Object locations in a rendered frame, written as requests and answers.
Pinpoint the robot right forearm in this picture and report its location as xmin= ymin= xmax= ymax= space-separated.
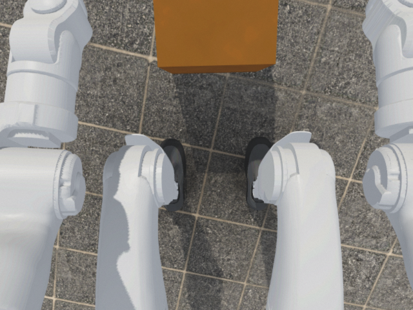
xmin=362 ymin=0 xmax=413 ymax=143

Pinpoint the carton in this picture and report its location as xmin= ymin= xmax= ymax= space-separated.
xmin=153 ymin=0 xmax=279 ymax=74

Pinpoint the robot right thigh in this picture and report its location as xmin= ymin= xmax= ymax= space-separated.
xmin=263 ymin=143 xmax=344 ymax=310

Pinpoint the robot left upper arm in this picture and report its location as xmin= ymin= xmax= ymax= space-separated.
xmin=0 ymin=147 xmax=86 ymax=310

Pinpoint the robot left forearm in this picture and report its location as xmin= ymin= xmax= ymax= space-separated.
xmin=0 ymin=0 xmax=93 ymax=148

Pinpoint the robot left shin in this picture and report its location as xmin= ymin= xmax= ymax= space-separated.
xmin=103 ymin=134 xmax=178 ymax=205

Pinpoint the robot right upper arm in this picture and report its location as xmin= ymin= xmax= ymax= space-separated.
xmin=362 ymin=143 xmax=413 ymax=291

